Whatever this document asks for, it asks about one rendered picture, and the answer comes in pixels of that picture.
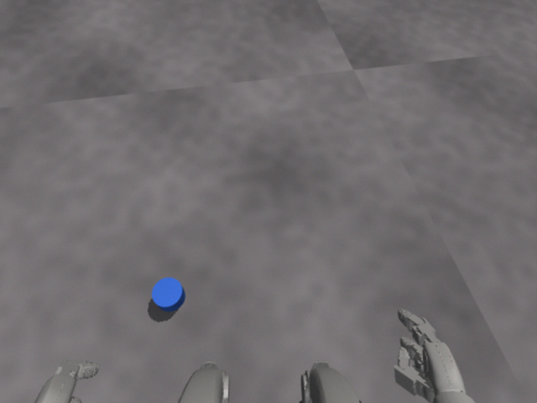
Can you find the left robot hand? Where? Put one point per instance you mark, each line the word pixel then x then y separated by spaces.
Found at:
pixel 60 388

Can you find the tin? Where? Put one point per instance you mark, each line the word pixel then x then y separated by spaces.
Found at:
pixel 168 294

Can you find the right robot hand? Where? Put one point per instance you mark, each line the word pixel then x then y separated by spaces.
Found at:
pixel 435 370

